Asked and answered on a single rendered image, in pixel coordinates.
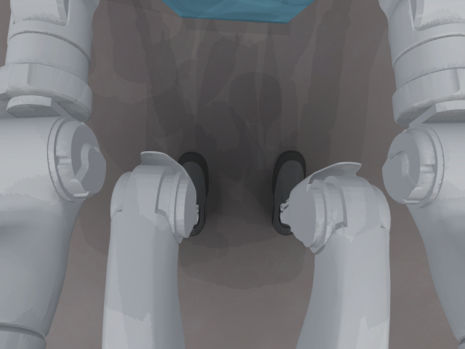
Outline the right robot forearm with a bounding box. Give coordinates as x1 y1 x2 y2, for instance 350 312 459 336
379 0 465 128

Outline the carton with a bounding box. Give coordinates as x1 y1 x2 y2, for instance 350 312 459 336
161 0 314 24

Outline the robot right shin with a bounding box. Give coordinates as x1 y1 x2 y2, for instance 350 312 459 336
280 162 391 241

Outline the robot right thigh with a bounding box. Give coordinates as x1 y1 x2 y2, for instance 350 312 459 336
296 176 390 349

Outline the robot left upper arm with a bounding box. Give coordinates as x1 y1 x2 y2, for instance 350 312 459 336
0 116 106 349

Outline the left robot forearm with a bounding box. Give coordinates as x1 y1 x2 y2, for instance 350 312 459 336
0 0 100 123

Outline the robot right upper arm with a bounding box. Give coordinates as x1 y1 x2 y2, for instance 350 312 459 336
382 123 465 349

